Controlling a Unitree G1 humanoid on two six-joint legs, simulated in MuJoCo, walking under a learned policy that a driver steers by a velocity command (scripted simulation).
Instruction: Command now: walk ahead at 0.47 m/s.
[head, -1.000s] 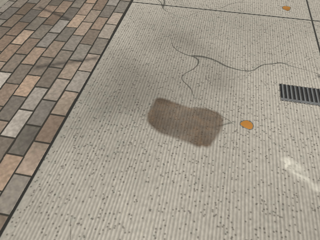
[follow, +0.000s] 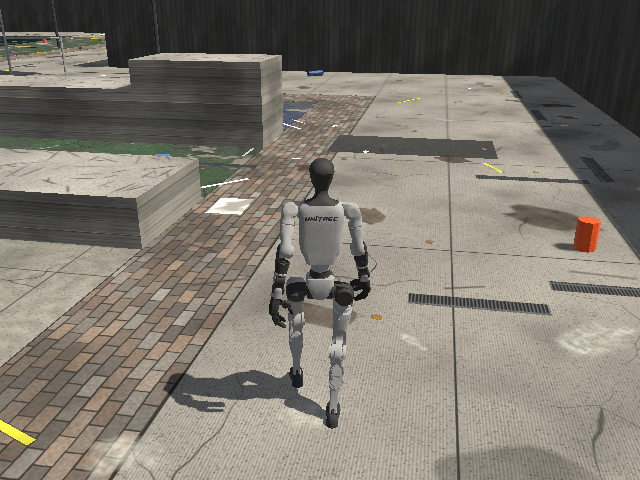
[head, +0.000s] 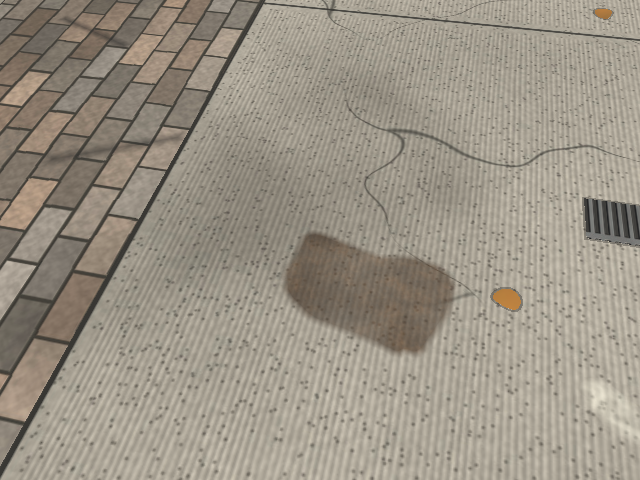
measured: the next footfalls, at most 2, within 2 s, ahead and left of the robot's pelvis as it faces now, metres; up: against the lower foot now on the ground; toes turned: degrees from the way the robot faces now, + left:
left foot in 0.14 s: +0.27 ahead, +0.08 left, +0.00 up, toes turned +4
right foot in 0.70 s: +0.58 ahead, -0.08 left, +0.00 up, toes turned -5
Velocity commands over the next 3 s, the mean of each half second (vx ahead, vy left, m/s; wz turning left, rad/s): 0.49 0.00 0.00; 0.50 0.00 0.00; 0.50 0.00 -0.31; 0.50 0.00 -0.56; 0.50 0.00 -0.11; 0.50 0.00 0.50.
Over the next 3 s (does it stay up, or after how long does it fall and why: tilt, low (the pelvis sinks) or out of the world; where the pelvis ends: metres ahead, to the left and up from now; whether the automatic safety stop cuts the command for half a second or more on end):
stays up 1.57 -0.37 -0.01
